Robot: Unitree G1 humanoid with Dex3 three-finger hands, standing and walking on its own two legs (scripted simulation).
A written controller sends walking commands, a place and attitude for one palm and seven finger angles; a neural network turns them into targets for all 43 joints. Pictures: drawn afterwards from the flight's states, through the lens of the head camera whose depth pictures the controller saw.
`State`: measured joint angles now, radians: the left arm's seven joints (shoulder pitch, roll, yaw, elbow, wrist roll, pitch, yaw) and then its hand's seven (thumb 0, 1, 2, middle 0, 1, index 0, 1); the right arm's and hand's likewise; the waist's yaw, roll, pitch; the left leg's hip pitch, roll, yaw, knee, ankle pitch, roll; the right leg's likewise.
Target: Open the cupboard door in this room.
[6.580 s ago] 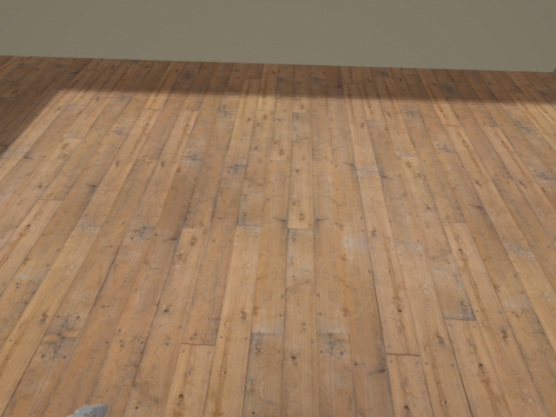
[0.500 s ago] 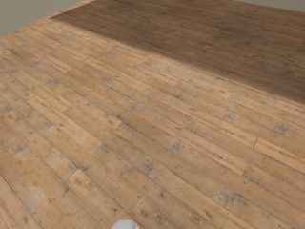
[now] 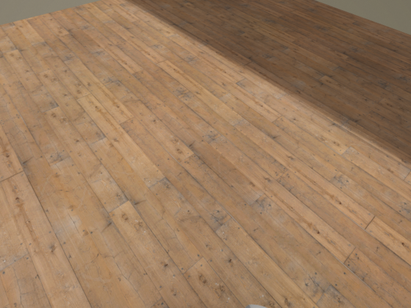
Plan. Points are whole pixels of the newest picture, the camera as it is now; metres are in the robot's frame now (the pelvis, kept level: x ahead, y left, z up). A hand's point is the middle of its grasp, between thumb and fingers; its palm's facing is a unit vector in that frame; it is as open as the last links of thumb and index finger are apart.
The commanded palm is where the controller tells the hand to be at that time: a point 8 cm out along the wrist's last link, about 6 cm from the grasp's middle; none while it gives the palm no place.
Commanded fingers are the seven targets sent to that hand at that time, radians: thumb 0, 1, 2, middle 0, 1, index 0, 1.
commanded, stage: turn or walk to find it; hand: left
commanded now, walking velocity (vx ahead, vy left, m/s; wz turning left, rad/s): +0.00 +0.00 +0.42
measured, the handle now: out of the picture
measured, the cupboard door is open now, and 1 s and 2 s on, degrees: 0 0 0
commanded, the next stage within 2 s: none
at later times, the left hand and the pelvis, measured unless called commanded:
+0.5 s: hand out of the picture -0.02 +0.15 -0.16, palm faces +0.26 -0.93 -0.25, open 7.4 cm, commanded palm none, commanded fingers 0.00 0.90 0.90 -0.20 -0.30 -0.20 -0.30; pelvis -0.03 -0.04 +0.00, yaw +14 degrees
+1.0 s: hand out of the picture -0.08 +0.22 -0.16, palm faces +0.45 -0.86 -0.25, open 7.4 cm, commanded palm none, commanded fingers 0.00 0.90 0.90 -0.20 -0.30 -0.20 -0.30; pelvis -0.07 -0.01 +0.00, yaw +25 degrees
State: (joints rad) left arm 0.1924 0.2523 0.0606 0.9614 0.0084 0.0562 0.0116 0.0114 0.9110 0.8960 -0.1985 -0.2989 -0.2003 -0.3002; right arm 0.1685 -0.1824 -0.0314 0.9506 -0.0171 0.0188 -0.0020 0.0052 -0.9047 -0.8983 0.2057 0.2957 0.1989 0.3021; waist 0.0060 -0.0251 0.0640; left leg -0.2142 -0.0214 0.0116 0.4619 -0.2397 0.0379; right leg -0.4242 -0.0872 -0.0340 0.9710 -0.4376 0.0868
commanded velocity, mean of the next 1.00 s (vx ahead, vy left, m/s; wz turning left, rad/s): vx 0.00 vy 0.00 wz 0.42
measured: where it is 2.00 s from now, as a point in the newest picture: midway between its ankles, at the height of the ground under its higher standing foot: outside the picture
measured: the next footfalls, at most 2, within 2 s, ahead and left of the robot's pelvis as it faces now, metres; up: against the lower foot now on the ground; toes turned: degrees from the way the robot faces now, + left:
right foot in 0.16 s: +0.04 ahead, -0.14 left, +0.00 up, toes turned +1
left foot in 0.64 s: -0.05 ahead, +0.10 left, +0.00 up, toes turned +23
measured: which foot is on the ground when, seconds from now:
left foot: down 0.00-0.18, up 0.20-0.62, down 0.64-1.00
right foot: up 0.00-0.14, down 0.16-0.64, up 0.66-1.00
